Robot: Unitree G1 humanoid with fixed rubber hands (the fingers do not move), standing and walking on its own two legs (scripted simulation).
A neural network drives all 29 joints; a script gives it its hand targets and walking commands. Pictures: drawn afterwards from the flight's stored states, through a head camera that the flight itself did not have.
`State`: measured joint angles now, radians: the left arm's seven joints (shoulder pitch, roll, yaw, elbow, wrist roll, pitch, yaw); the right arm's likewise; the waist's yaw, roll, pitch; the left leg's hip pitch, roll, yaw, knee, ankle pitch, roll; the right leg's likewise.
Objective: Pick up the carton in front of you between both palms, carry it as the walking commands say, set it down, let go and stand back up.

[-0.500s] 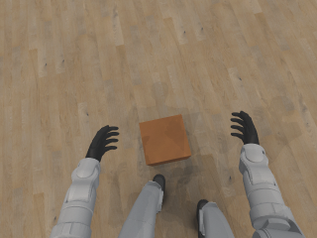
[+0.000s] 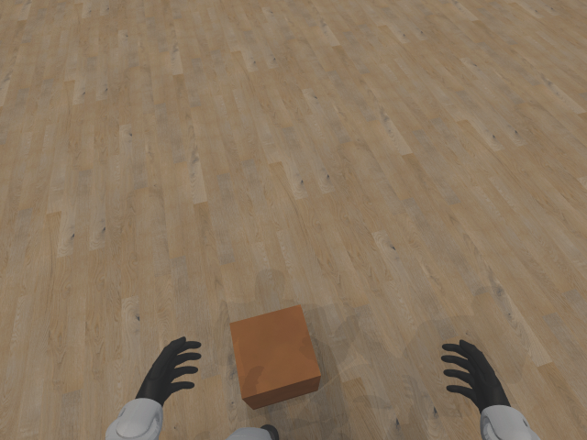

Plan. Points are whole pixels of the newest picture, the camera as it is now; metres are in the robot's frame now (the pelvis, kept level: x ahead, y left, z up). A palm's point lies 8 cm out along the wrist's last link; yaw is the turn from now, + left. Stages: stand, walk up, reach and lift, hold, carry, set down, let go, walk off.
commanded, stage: let go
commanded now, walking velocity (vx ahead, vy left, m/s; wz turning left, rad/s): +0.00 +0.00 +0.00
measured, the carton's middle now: (276, 358) +0.34 +0.12 -0.65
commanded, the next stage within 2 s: stand in 0.46 s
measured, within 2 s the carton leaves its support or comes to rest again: neither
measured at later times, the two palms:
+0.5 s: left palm (132, 397) +0.16 +0.26 -0.06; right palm (501, 431) +0.14 -0.23 -0.08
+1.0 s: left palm (110, 417) +0.13 +0.31 -0.12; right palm out of the picture +0.11 -0.27 -0.08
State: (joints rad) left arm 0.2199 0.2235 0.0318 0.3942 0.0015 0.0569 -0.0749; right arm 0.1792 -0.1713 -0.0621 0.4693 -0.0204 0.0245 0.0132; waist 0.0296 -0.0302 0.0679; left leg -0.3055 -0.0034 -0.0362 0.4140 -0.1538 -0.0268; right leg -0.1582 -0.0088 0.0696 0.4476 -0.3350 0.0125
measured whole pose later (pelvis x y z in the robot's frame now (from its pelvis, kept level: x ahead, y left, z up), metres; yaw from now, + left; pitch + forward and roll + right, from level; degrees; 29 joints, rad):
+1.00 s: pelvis +0.01 +0.03 -0.01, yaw -2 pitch -1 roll +0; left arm 0.21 0.37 0.03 0.79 0.04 0.01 0.03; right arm 0.16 -0.32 -0.02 0.86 -0.03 0.00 -0.02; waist -0.01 -0.07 0.03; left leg -0.27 0.00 0.00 0.54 -0.25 0.01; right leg -0.08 -0.01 0.11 0.45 -0.36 0.05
